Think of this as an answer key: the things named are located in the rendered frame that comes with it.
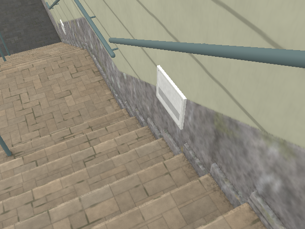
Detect stairs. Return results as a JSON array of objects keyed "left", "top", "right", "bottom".
[
  {"left": 0, "top": 108, "right": 267, "bottom": 229},
  {"left": 0, "top": 42, "right": 83, "bottom": 72}
]

